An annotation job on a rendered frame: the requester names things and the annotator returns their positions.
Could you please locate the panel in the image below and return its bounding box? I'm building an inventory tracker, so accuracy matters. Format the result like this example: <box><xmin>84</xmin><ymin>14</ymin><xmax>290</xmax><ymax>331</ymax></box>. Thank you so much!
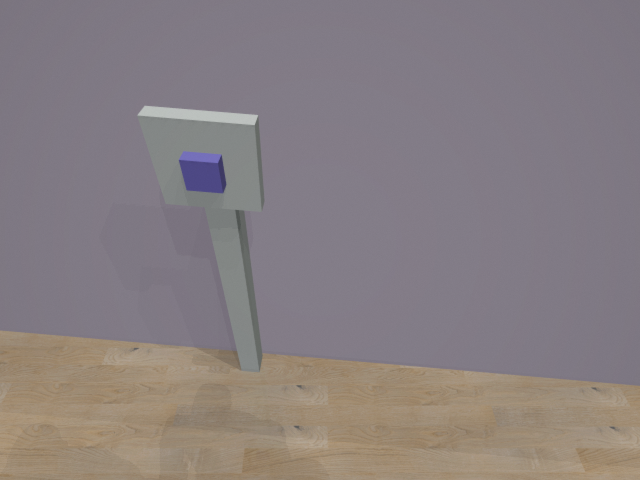
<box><xmin>137</xmin><ymin>106</ymin><xmax>265</xmax><ymax>372</ymax></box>

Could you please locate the button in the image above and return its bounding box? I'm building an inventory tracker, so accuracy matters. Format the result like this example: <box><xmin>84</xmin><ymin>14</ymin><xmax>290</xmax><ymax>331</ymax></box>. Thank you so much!
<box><xmin>179</xmin><ymin>151</ymin><xmax>226</xmax><ymax>193</ymax></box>

